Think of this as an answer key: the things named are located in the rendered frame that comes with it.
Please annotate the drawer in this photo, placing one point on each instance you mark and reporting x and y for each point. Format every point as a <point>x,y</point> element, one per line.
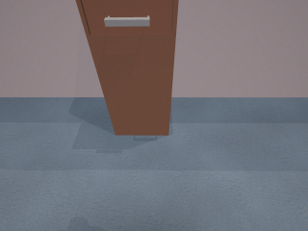
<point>159,12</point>

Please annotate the cabinet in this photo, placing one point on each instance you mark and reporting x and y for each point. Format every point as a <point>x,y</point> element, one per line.
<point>135,72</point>

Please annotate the handle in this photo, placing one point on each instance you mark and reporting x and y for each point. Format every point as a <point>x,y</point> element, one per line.
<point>127,21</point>

